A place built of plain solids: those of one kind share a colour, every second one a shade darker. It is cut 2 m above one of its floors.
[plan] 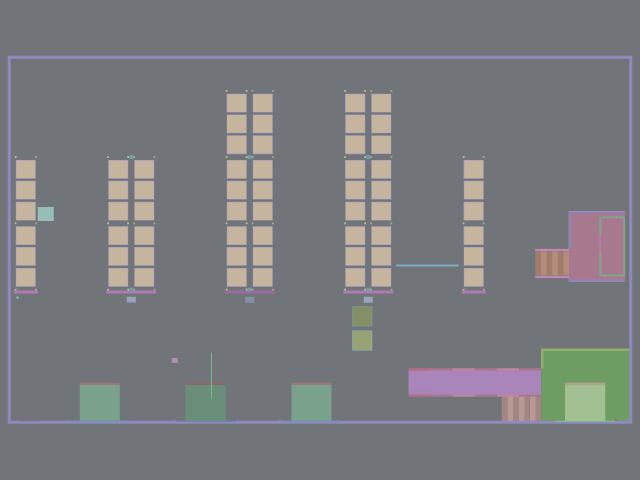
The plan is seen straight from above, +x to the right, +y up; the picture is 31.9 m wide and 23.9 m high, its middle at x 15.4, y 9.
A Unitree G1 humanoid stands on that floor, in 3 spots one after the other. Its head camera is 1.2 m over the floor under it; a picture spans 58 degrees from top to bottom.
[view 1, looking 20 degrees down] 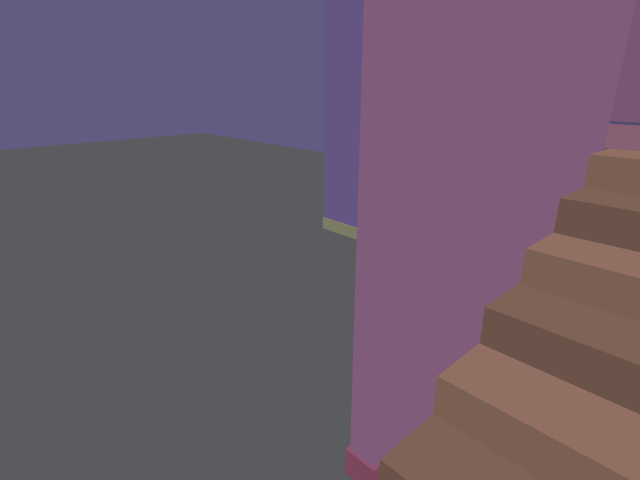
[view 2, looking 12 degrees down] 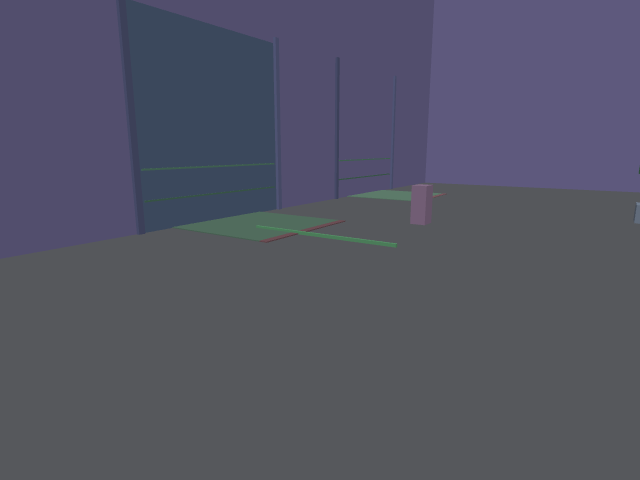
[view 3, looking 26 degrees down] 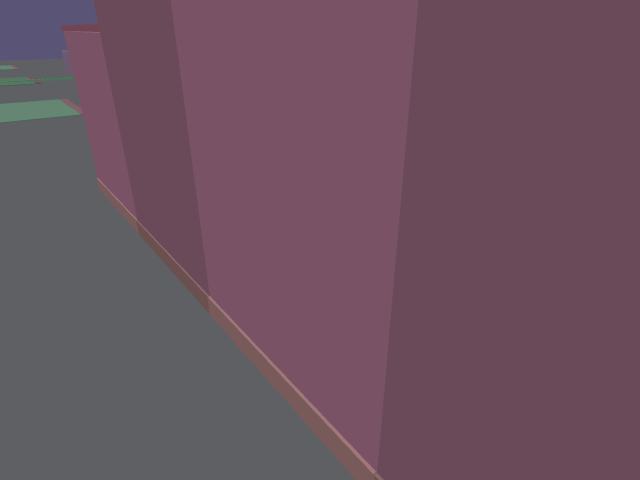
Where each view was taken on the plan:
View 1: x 25.32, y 7.83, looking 47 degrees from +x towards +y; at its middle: ground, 3.51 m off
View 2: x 14.85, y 5.53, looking -146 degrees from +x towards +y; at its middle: ground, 5.77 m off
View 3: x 23.65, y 0.60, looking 143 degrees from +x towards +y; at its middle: dock_cheek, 1.11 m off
